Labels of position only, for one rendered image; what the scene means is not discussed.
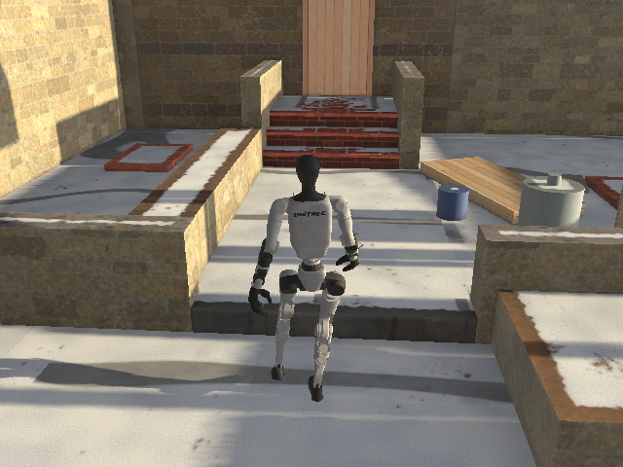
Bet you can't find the robot right hand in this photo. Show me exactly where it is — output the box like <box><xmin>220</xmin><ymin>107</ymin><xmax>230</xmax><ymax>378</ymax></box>
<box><xmin>336</xmin><ymin>254</ymin><xmax>359</xmax><ymax>271</ymax></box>

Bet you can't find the right robot thigh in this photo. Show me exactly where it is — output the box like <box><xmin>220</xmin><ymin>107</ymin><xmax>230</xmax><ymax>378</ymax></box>
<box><xmin>314</xmin><ymin>270</ymin><xmax>346</xmax><ymax>341</ymax></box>

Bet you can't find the robot left shin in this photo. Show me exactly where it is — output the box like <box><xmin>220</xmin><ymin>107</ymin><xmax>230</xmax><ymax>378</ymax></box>
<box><xmin>275</xmin><ymin>303</ymin><xmax>290</xmax><ymax>368</ymax></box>

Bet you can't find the right robot forearm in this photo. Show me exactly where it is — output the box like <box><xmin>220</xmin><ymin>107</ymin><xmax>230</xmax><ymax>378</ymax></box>
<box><xmin>345</xmin><ymin>233</ymin><xmax>358</xmax><ymax>261</ymax></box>

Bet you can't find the robot left hand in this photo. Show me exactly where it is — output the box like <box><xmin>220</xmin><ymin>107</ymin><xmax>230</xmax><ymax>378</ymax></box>
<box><xmin>248</xmin><ymin>286</ymin><xmax>272</xmax><ymax>315</ymax></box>

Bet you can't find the left robot forearm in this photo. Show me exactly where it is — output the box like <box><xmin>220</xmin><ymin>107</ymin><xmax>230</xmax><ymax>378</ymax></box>
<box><xmin>251</xmin><ymin>239</ymin><xmax>273</xmax><ymax>289</ymax></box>

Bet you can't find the right robot upper arm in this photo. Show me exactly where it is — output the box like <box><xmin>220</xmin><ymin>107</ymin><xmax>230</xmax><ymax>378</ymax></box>
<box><xmin>329</xmin><ymin>196</ymin><xmax>356</xmax><ymax>247</ymax></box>

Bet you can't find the left robot upper arm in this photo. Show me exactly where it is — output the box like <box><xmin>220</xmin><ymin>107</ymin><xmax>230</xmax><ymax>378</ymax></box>
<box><xmin>264</xmin><ymin>198</ymin><xmax>289</xmax><ymax>254</ymax></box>

